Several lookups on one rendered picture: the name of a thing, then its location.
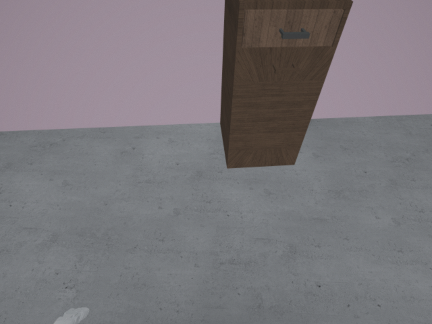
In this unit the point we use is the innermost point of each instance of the cabinet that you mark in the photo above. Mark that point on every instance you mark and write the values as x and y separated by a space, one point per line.
265 116

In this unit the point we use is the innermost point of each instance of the left robot hand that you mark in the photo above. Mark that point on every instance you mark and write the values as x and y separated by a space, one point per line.
73 316

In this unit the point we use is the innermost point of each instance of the drawer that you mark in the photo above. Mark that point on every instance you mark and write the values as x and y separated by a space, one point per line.
261 27

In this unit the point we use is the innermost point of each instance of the handle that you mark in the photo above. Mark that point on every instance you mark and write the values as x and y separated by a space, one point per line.
291 70
294 35

